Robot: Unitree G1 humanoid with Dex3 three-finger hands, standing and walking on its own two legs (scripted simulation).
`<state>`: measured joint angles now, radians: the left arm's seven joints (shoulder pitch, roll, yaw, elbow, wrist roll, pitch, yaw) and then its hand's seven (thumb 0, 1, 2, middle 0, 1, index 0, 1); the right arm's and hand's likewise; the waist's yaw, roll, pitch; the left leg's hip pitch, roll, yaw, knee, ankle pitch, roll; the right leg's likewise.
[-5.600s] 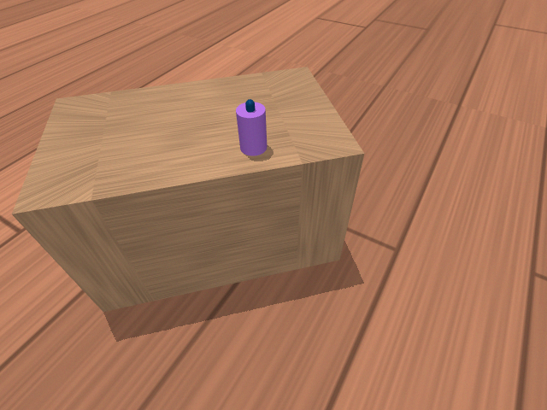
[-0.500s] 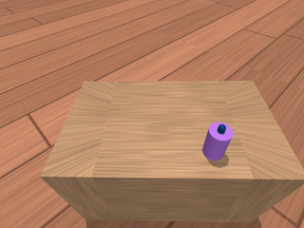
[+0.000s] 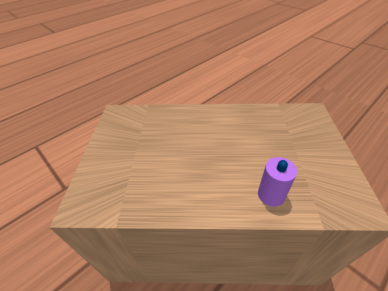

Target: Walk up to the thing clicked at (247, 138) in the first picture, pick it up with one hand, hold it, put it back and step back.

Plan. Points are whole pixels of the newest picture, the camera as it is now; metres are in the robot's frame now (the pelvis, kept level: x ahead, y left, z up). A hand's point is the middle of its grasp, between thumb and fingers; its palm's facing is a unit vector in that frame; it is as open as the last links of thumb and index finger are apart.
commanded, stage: stand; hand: right
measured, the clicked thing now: (277, 179) +0.45 -0.21 -0.10
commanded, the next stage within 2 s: go down in 0.78 s
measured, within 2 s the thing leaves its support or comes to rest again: neither
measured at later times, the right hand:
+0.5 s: hand out of the picture +0.07 -0.25 -0.16, palm faces -0.02 +0.94 -0.34, open 7.3 cm
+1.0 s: hand out of the picture +0.11 -0.24 -0.15, palm faces +0.04 +0.95 -0.32, open 8.3 cm
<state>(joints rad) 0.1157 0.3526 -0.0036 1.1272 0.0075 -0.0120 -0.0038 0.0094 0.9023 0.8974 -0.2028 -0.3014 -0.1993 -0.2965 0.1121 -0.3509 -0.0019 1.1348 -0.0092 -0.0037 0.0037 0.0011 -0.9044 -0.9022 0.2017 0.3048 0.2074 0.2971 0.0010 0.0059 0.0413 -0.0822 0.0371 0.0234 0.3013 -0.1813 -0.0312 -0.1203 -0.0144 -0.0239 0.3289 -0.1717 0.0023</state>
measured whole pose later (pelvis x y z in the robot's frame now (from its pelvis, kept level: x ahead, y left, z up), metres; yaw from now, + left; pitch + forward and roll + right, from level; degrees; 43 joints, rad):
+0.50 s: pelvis +0.00 +0.00 +0.00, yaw +0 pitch -2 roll +0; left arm 0.12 0.35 0.00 1.13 0.01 -0.01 0.00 0.01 0.90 0.90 -0.20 -0.30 -0.20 -0.30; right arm 0.12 -0.35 0.00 1.13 -0.01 0.00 0.00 0.00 -0.90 -0.90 0.20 0.30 0.21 0.30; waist 0.00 0.00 0.04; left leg -0.08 0.04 0.02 0.30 -0.18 -0.03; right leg -0.12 -0.01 -0.03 0.32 -0.17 0.00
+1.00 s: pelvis -0.01 +0.00 -0.01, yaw +0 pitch +0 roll +0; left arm 0.09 0.34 0.04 0.97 -0.06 -0.08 0.02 0.01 0.80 0.79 -0.14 -0.22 -0.13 -0.21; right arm 0.08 -0.32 -0.03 0.99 0.04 -0.01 -0.01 0.00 -0.80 -0.80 0.14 0.22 0.15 0.21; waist 0.00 -0.01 0.07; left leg -0.19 0.04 0.02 0.42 -0.23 -0.03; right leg -0.23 -0.02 -0.02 0.45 -0.22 0.00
